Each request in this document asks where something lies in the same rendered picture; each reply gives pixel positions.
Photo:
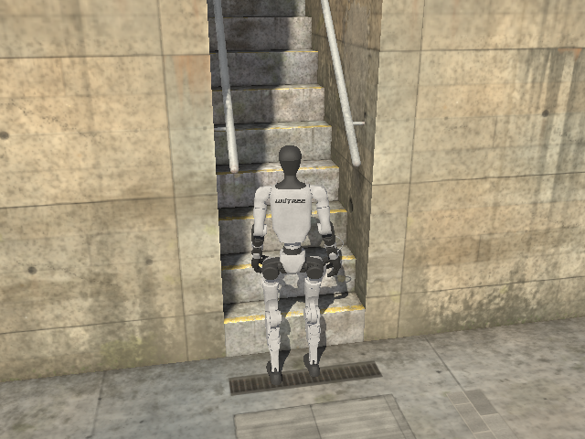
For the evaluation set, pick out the stairs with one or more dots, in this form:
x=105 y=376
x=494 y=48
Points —
x=276 y=101

